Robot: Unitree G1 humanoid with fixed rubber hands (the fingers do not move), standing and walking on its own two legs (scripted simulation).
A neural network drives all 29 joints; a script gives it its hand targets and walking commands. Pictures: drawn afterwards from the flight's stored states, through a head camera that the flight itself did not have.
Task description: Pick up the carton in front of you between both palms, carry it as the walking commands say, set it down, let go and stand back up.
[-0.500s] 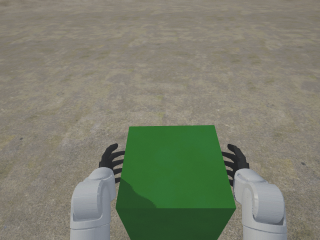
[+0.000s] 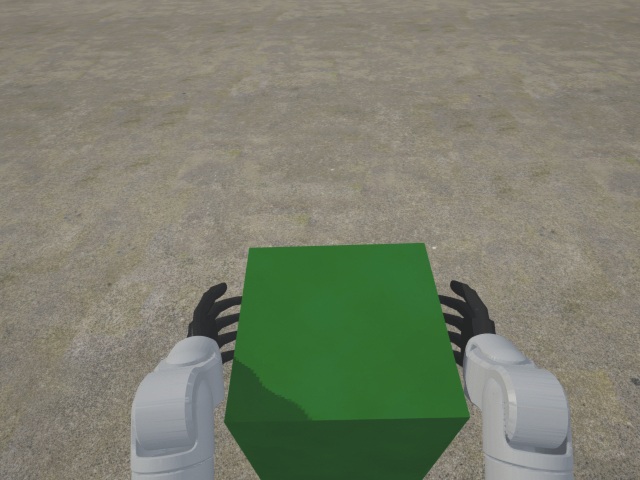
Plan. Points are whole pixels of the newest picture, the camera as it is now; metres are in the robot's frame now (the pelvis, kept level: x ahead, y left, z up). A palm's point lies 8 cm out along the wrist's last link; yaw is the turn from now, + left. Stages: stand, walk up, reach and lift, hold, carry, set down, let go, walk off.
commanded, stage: carry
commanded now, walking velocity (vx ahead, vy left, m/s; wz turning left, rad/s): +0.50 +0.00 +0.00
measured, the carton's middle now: (339, 370) +0.27 +0.00 +0.03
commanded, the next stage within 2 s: none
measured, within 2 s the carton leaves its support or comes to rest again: neither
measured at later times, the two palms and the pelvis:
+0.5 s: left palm (238, 193) +0.59 +0.17 +0.08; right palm (405, 187) +0.59 -0.13 +0.08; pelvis +0.33 +0.02 -0.02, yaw +0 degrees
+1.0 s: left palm (268, 107) +0.93 +0.14 +0.09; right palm (392, 106) +0.93 -0.16 +0.08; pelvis +0.67 -0.01 -0.02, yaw +1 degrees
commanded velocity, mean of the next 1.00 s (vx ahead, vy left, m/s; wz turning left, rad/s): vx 0.48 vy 0.00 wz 0.00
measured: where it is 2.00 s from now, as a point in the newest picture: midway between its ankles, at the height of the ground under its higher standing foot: (330, 336)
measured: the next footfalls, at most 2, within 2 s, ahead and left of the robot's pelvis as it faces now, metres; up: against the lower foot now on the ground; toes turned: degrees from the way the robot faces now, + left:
right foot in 0.02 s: +0.17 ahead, -0.11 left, +0.00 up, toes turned -12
left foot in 0.48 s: +0.49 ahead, +0.12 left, +0.00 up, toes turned +13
